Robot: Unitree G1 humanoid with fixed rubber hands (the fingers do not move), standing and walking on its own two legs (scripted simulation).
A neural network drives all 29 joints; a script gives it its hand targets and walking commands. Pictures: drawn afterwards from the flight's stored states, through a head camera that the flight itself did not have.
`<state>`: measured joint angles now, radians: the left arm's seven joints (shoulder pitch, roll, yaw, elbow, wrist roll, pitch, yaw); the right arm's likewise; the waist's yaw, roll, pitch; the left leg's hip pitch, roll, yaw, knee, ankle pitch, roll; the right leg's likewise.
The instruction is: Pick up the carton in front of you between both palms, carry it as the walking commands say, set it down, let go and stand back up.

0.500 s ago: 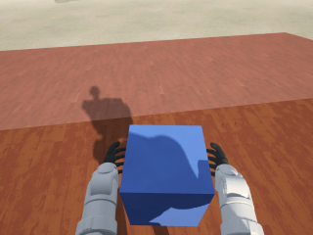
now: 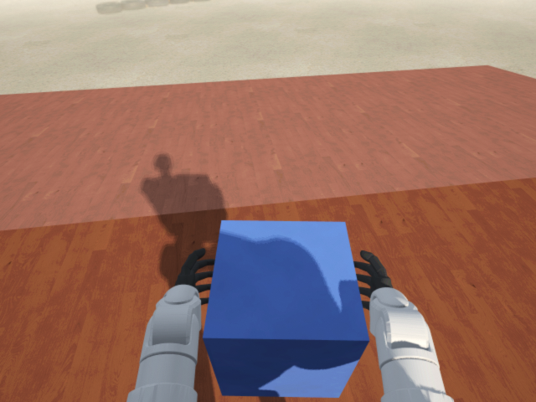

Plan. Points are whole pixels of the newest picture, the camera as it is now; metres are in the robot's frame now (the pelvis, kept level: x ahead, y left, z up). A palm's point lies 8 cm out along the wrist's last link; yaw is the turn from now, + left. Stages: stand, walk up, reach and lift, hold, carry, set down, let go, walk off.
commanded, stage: reach and lift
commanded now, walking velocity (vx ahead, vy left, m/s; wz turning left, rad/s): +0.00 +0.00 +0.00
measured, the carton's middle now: (281, 311) +0.30 +0.00 -0.05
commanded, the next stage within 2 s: hold in 0.18 s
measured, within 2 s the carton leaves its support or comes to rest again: neither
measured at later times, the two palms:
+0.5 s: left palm (182, 294) +0.28 +0.15 +0.05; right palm (384, 296) +0.28 -0.15 +0.05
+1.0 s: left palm (183, 291) +0.28 +0.15 +0.05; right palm (384, 293) +0.28 -0.15 +0.05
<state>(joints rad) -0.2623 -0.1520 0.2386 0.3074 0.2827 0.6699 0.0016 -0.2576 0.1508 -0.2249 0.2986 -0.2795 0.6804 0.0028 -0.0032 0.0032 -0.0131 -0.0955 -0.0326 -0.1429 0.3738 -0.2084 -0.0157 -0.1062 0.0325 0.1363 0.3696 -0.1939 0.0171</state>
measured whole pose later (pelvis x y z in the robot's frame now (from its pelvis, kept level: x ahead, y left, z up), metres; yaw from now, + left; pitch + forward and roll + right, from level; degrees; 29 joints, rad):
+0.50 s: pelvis -0.01 +0.00 +0.00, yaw +0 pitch -7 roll +0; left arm -0.28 -0.16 0.24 0.25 0.29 0.76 0.00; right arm -0.28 0.16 -0.23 0.25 -0.29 0.77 0.01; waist 0.00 0.00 0.00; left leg -0.04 -0.03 -0.14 0.36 -0.19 -0.01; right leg -0.05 0.03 0.14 0.35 -0.18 0.02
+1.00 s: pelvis -0.01 +0.00 +0.00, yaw +0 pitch -7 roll +0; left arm -0.28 -0.16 0.24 0.25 0.29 0.76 -0.01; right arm -0.28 0.16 -0.23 0.25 -0.29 0.77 0.01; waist 0.00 0.00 0.01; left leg -0.04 -0.03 -0.13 0.35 -0.19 -0.01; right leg -0.05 0.03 0.13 0.35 -0.18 0.02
